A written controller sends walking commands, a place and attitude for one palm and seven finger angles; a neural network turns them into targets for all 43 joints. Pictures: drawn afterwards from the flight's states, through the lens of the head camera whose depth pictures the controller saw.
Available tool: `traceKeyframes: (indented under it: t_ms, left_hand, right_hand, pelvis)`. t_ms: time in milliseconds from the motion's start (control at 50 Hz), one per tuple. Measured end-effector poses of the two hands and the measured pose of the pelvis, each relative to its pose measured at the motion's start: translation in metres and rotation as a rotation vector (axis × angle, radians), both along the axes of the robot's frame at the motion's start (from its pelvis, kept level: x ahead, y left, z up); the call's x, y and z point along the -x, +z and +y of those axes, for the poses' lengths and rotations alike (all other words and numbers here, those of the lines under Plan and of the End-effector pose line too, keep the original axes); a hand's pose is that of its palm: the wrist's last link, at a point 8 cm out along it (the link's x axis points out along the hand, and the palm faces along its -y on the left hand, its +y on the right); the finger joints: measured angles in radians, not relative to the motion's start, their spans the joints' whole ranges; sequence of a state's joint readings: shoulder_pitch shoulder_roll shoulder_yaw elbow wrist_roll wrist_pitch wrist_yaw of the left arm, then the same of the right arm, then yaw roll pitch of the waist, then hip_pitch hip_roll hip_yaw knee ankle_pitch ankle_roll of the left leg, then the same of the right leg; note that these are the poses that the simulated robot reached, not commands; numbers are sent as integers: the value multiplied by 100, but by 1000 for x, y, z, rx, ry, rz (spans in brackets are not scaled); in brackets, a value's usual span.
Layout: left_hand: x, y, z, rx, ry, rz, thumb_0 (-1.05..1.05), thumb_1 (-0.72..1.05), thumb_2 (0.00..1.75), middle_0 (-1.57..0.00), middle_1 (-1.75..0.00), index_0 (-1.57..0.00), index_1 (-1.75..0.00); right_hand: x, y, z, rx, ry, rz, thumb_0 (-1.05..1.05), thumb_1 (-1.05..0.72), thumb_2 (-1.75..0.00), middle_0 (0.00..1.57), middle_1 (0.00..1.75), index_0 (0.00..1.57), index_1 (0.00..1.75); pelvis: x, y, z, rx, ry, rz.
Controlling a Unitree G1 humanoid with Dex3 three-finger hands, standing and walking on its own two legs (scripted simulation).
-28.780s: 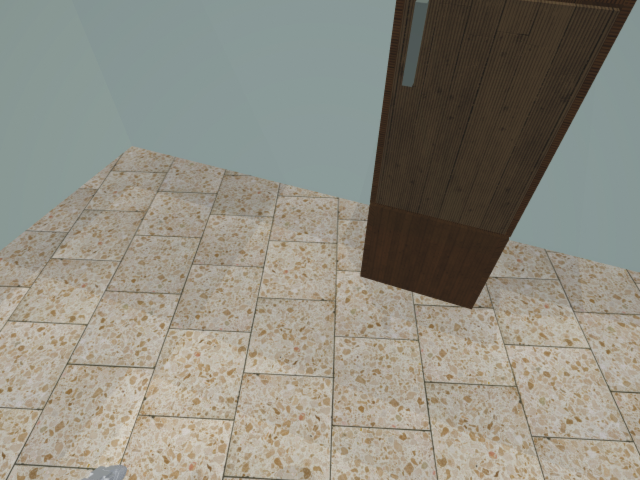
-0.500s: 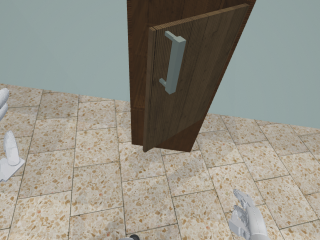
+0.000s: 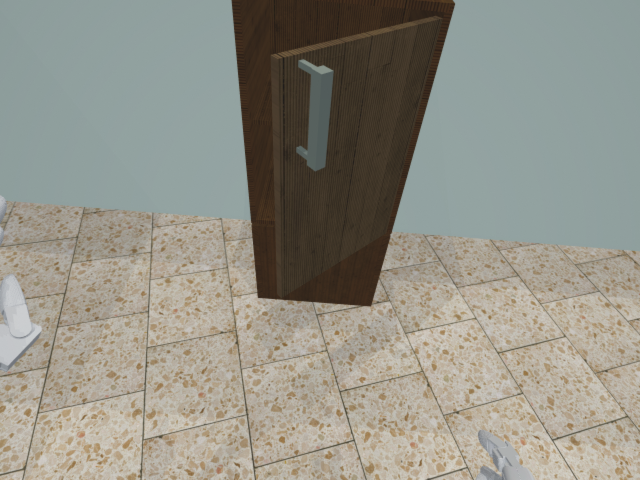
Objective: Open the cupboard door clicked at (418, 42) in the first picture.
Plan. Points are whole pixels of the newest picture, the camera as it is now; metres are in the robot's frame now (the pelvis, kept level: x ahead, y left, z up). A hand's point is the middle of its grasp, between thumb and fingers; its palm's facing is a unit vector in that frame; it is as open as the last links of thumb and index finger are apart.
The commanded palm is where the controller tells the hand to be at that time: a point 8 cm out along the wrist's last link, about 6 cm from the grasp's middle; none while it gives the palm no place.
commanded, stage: stop stepping back and stand still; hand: left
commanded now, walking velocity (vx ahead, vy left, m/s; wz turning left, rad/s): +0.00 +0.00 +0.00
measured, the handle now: (310, 117) +0.62 +0.03 +0.16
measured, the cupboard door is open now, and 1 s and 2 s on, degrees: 43 43 43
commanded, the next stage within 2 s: let the arm hang, fingers relaxed in 0.22 s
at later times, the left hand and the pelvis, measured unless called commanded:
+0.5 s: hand out of the picture +0.14 +0.25 -0.08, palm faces +0.02 -0.92 -0.38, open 7.4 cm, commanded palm none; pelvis -0.04 +0.01 +0.00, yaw +1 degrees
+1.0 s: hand out of the picture -0.12 +0.19 -0.16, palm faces +0.08 -0.97 -0.25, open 7.3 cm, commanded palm none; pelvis -0.04 +0.00 +0.01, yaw +2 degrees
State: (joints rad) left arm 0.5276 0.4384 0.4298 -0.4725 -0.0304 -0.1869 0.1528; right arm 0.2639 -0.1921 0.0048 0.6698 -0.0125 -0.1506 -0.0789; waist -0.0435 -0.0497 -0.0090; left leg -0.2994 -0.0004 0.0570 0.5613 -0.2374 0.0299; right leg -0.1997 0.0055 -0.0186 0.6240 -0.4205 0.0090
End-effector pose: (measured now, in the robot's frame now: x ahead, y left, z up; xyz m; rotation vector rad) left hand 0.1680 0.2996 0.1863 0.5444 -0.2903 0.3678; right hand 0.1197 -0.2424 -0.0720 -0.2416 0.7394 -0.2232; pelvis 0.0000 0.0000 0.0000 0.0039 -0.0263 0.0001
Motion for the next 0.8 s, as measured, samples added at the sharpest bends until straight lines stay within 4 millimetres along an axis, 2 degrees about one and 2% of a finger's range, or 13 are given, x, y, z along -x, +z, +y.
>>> traceKeyframes:
  t_ms: [120, 200, 320, 360, 400, 440, 480, 520, 560, 600, 620, 700, 800]
  left_hand:
    - [22, 10, -14, -59, -38, 32, 1, 89, 90, -21, -30, -21, -30]
    - [28, 4, -3, -26, 18, 39, 1, 88, 90, -21, -31, -21, -30]
    - [21, -10, 11, 46, 57, 57, 1, 89, 90, -21, -30, -21, -30]
    - [11, -35, 13, 59, 28, 152, 1, 89, 90, -20, -30, -21, -30]
    - [2, -88, 16, 123, 32, 382, 0, 89, 90, -20, -30, -20, -30]
    - [8, -151, 13, 205, 54, 650, 0, 90, 90, -20, -30, -20, -30]
    - [31, -209, 2, 284, 70, 901, 0, 90, 90, -19, -30, -20, -30]
    - [64, -256, -16, 365, 80, 1113, 0, 90, 90, -19, -30, -20, -30]
    - [102, -291, -37, 446, 89, 1287, 1, 91, 90, -20, -30, -20, -30]
    - [141, -315, -58, 526, 101, 1426, 1, 91, 90, -20, -30, -20, -30]
    - [160, -322, -67, 563, 116, 1481, 1, 91, 90, -20, -30, -20, -30]
    - [228, -332, -73, 649, 234, 1628, 1, 96, 90, -20, -30, -21, -30]
    - [286, -323, -70, 683, 357, 1736, 1, 94, 90, -20, -30, -20, -30]
  right_hand:
    - [-1, -2, 7, -54, 31, -15, 1, -91, -90, 21, 30, 20, 30]
    - [0, -6, 8, -43, 34, 15, 1, -90, -90, 21, 30, 20, 30]
    - [-3, 0, 13, -21, 36, 14, 1, -91, -90, 21, 30, 20, 30]
    - [-5, -4, 13, -42, 73, 7, 1, -91, -90, 21, 30, 20, 30]
    - [-5, -16, 11, -53, 101, 61, 1, -90, -90, 21, 30, 20, 30]
    - [1, -26, 7, -58, 103, 116, 1, -90, -90, 21, 30, 20, 30]
    - [11, -32, 3, -61, 87, 163, 1, -91, -90, 21, 30, 20, 30]
    - [27, -35, -1, -56, 65, 219, 1, -91, -90, 21, 30, 20, 30]
    - [48, -37, -5, -45, 43, 289, 0, -91, -90, 21, 30, 20, 30]
    - [71, -40, -7, -34, 22, 372, 0, -91, -90, 21, 30, 20, 30]
    - [83, -42, -7, -31, 12, 416, 0, -91, -90, 21, 30, 20, 30]
    - [130, -48, -4, -36, -15, 584, 0, -91, -90, 20, 30, 20, 30]
    - [172, -58, 11, -83, -37, 718, 0, -91, -90, 20, 30, 20, 30]
  pelvis:
    - [9, 3, -4, 23, -4, 12]
    - [8, 4, 1, 28, -20, 14]
    - [13, 7, 8, 18, -16, -3]
    - [18, 6, 10, 17, -2, 14]
    - [25, 3, 13, 12, 9, 26]
    - [32, 1, 14, 10, 13, 26]
    - [37, 1, 14, 10, 13, 20]
    - [40, 1, 12, 10, 13, 13]
    - [42, 2, 11, 12, 14, 5]
    - [43, 4, 9, 14, 17, 0]
    - [43, 5, 9, 16, 19, -1]
    - [44, 7, 5, 24, 33, -2]
    - [44, 8, 5, 26, 43, -4]
